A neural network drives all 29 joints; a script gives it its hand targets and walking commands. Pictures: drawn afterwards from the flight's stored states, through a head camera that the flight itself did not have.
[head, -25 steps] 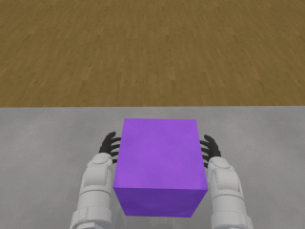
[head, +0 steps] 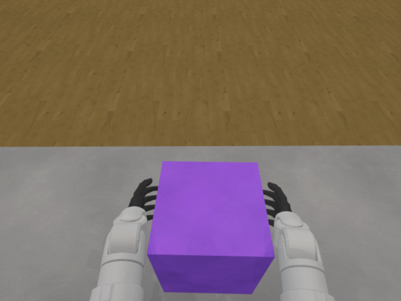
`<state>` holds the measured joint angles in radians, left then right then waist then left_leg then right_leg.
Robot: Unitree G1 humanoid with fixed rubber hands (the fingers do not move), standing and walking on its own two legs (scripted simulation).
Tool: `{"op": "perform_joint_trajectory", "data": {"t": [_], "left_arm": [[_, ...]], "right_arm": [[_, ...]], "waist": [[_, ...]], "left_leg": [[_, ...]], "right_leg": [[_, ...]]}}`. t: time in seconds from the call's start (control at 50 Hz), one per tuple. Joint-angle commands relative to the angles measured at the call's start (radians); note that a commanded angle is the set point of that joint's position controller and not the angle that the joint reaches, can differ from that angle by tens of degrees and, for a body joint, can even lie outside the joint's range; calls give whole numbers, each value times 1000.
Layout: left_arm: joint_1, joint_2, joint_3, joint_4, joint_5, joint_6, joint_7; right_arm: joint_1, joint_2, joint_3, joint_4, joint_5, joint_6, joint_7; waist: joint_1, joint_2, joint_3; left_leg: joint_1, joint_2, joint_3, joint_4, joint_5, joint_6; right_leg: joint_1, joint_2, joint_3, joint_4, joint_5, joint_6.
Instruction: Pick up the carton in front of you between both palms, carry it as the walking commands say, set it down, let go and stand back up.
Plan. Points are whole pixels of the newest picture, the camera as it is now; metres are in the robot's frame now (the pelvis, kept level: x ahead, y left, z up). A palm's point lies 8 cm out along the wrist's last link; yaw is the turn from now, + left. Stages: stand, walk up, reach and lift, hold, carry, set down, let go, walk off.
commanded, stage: reach and lift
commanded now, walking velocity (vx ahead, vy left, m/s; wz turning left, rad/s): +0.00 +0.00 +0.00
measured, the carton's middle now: (208, 230) +0.30 +0.00 -0.04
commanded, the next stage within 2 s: hold in 0.16 s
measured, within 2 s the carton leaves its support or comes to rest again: neither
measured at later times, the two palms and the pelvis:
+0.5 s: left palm (135, 215) +0.27 +0.15 +0.05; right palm (286, 222) +0.27 -0.15 +0.05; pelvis -0.01 +0.00 +0.00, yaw +0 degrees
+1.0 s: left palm (132, 191) +0.31 +0.16 +0.08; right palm (280, 196) +0.31 -0.14 +0.08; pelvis +0.02 +0.01 -0.01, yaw +0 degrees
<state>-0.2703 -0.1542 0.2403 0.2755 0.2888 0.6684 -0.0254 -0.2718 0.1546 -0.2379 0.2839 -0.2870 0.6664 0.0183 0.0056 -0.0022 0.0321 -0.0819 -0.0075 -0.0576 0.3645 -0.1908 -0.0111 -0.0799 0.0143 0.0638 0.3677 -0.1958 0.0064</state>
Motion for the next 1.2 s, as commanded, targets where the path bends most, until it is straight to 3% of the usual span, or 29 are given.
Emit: {"op": "perform_joint_trajectory", "data": {"t": [0.0, 0.14, 0.26, 0.38, 0.6, 0.74, 0.76, 0.8, 0.82, 0.88, 0.92, 0.94, 0.96, 0.98, 1.0, 1.02, 1.04, 1.06, 1.1, 1.14, 1.16, 1.18], "left_arm": [[-409, -909, -511, -32, -222, -21, -213], [-417, -904, -521, -53, -229, -5, -211], [-366, -895, -583, -146, -268, 45, -198], [-389, -860, -524, -109, -234, 73, -195], [-493, -894, -522, -65, -237, 61, -209], [-489, -896, -516, -55, -232, 62, -209], [-533, -892, -542, -54, -253, 72, -208], [-526, -889, -556, -94, -272, 78, -201], [-541, -894, -578, -122, -284, 81, -196], [-506, -894, -634, -186, -316, 108, -173], [-481, -884, -684, -261, -335, 145, -153], [-482, -877, -704, -305, -346, 168, -143], [-487, -876, -722, -340, -358, 191, -133], [-495, -876, -739, -374, -369, 215, -123], [-492, -875, -754, -402, -383, 240, -112], [-506, -863, -772, -442, -398, 262, -103], [-485, -860, -796, -466, -420, 283, -91], [-448, -855, -812, -494, -437, 302, -77], [-372, -838, -819, -562, -457, 339, -44], [-256, -816, -806, -615, -455, 378, -2], [-219, -801, -787, -641, -444, 397, 20], [-157, -781, -758, -653, -428, 416, 44]], "right_arm": [[-416, 917, 508, -38, 225, -20, 216], [-425, 910, 520, -62, 232, -4, 214], [-372, 885, 576, -160, 266, 46, 204], [-408, 846, 524, -125, 240, 73, 209], [-507, 878, 520, -82, 238, 61, 220], [-502, 882, 515, -72, 234, 63, 220], [-537, 884, 534, -75, 253, 73, 217], [-544, 887, 557, -110, 281, 78, 212], [-556, 891, 578, -139, 293, 80, 208], [-556, 898, 639, -204, 338, 108, 195], [-542, 901, 692, -266, 376, 142, 184], [-543, 895, 710, -299, 388, 163, 177], [-543, 886, 722, -331, 394, 186, 168], [-522, 876, 730, -351, 396, 209, 155], [-482, 865, 733, -369, 398, 232, 140], [-444, 853, 727, -392, 391, 250, 123], [-412, 840, 726, -438, 388, 270, 104], [-385, 828, 731, -486, 392, 293, 83], [-331, 815, 754, -578, 409, 337, 45], [-254, 795, 764, -649, 427, 381, 10], [-210, 778, 761, -674, 432, 401, -6], [-189, 750, 757, -702, 438, 420, -24]], "waist": [[-1, 2, -251], [-2, 2, -241], [-10, 2, -262], [-4, 5, -136], [-7, 1, -178], [-7, 2, -183], [-10, -26, -246], [-8, -31, -237], [-10, -42, -218], [1, -90, -289], [-3, -106, -320], [-5, -88, -309], [-9, -35, -280], [-18, 104, -252], [-28, 237, -230], [-34, 251, -188], [-36, 200, -199], [-36, 162, -244], [-35, 162, -306], [-17, 152, -341], [-15, 109, -369], [3, 39, -410]], "left_leg": [[76, -89, -11, -33, 226, 6], [79, -89, -11, -38, 204, 7], [120, -86, -20, -56, 268, 5], [63, -80, -7, -78, 87, 11], [61, -77, -3, -59, 21, 14], [69, -78, -2, -62, 52, 12], [-47, 103, 13, 31, -75, 17], [-143, 71, 0, 14, -445, 11], [-188, 63, 6, 36, -501, 7], [-201, 28, 92, 190, -229, -2], [-176, 4, 130, 145, -234, -1], [-142, 13, 119, 103, -278, 4], [-103, 62, 45, 31, -345, 20], [-50, 182, -145, -62, -457, 67], [43, 301, -347, -172, -490, 129], [97, 367, -440, -181, -348, 188], [115, 364, -409, -152, -193, 208], [136, 342, -321, -119, -88, 200], [104, 276, -152, -73, 49, 158], [-25, 209, -2, 10, 35, 113], [-157, 181, 59, 87, 0, 84], [-343, 154, 115, 231, -47, 46]], "right_leg": [[60, 84, 15, -41, 225, 2], [63, 84, 14, -46, 202, 1], [104, 84, 17, -64, 264, 2], [50, 79, 9, -82, 85, -5], [33, 74, 3, -66, 18, -7], [44, 75, 1, -69, 48, -5], [-62, -102, 8, -4, -81, -16], [-143, -98, 51, -58, -486, -28], [-167, -102, 66, -63, -565, -36], [-137, -160, 132, -72, -401, -83], [-158, -173, 139, -67, -424, -106], [-210, -158, 110, -48, -466, -100], [-292, -127, 55, 26, -471, -82], [-414, -70, -36, 197, -407, -43], [-565, -11, -143, 383, -294, -9], [-675, -37, -146, 389, -298, -12], [-678, -57, -133, 385, -306, -15], [-641, -58, -140, 334, -309, -17], [-502, -6, -210, 228, -203, -9], [-247, 25, -275, 60, -63, -6], [-37, 8, -261, 10, -10, -14], [201, -87, -143, -16, -39, -46]]}}
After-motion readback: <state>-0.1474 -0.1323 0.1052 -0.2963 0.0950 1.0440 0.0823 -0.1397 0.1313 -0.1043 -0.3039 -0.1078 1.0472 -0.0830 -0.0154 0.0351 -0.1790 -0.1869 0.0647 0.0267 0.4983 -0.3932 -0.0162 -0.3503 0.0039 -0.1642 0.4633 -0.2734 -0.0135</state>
